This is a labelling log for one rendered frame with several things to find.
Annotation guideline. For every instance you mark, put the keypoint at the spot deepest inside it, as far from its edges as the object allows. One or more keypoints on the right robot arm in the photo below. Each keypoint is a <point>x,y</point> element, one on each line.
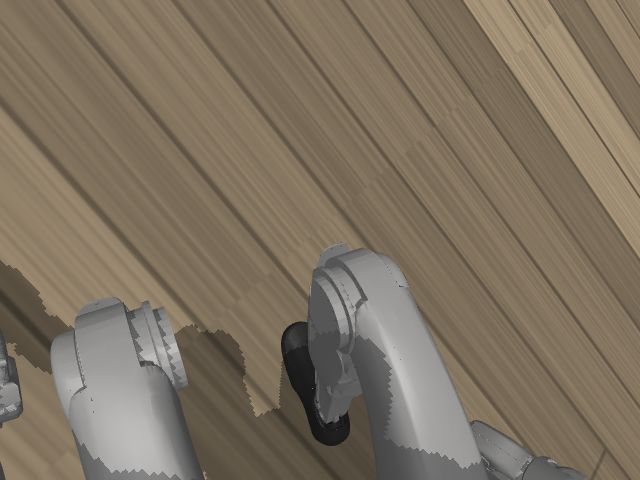
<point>545,468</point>

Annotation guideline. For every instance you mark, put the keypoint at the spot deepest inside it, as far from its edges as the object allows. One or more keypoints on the right robot foot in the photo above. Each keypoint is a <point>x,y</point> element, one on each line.
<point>301,373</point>

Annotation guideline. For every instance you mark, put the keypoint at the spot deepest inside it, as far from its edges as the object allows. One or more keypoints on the left robot arm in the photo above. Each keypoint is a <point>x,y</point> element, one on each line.
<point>11,405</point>

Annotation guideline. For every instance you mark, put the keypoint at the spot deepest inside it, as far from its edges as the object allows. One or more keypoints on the right robot hand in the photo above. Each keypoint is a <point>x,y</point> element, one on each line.
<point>504,458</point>

